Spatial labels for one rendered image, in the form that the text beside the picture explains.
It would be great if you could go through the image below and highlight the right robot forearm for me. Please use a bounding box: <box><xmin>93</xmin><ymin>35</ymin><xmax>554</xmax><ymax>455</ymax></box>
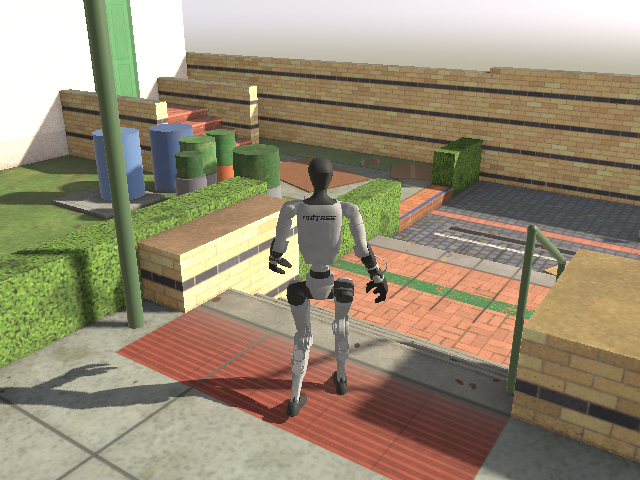
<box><xmin>361</xmin><ymin>242</ymin><xmax>384</xmax><ymax>283</ymax></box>

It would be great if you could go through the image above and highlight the right robot upper arm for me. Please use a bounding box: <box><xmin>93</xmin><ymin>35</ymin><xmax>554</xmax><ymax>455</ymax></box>
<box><xmin>341</xmin><ymin>201</ymin><xmax>370</xmax><ymax>258</ymax></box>

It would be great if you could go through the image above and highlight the left robot forearm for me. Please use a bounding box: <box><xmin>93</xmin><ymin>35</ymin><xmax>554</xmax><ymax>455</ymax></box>
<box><xmin>269</xmin><ymin>238</ymin><xmax>283</xmax><ymax>265</ymax></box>

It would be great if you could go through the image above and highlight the right robot shin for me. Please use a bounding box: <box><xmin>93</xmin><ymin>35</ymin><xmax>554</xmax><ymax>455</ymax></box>
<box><xmin>335</xmin><ymin>321</ymin><xmax>349</xmax><ymax>382</ymax></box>

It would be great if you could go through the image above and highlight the right robot hand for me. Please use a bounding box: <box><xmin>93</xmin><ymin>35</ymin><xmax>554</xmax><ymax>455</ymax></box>
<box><xmin>366</xmin><ymin>277</ymin><xmax>388</xmax><ymax>303</ymax></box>

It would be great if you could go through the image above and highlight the left robot hand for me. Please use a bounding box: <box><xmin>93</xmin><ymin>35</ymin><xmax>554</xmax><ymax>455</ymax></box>
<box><xmin>269</xmin><ymin>258</ymin><xmax>292</xmax><ymax>274</ymax></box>

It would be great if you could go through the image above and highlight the robot shin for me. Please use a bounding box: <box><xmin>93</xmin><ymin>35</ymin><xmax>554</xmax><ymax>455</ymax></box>
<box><xmin>290</xmin><ymin>332</ymin><xmax>310</xmax><ymax>404</ymax></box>
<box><xmin>335</xmin><ymin>321</ymin><xmax>349</xmax><ymax>382</ymax></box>

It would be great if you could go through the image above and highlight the left robot upper arm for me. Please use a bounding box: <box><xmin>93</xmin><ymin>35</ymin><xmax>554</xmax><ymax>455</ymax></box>
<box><xmin>272</xmin><ymin>200</ymin><xmax>300</xmax><ymax>253</ymax></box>

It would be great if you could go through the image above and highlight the left robot shin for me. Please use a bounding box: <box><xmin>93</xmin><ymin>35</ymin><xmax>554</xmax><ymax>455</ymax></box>
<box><xmin>290</xmin><ymin>332</ymin><xmax>310</xmax><ymax>404</ymax></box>

